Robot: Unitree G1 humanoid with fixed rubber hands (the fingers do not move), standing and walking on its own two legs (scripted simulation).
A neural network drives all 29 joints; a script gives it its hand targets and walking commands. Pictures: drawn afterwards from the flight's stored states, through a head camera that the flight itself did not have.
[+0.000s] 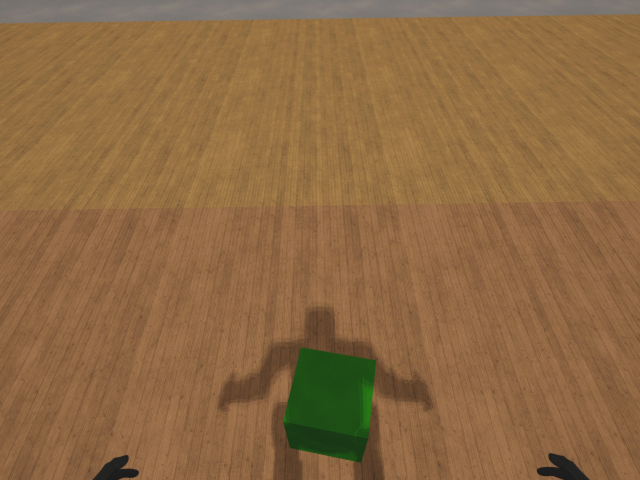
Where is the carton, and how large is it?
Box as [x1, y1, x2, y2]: [283, 347, 375, 462]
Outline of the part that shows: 301,347 283,420 290,447 360,462 368,435 375,360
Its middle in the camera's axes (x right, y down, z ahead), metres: +0.03 +0.46 +1.10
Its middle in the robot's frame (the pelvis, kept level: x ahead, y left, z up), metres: +0.43 +0.00 -0.66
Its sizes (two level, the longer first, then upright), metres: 0.210 0.200 0.250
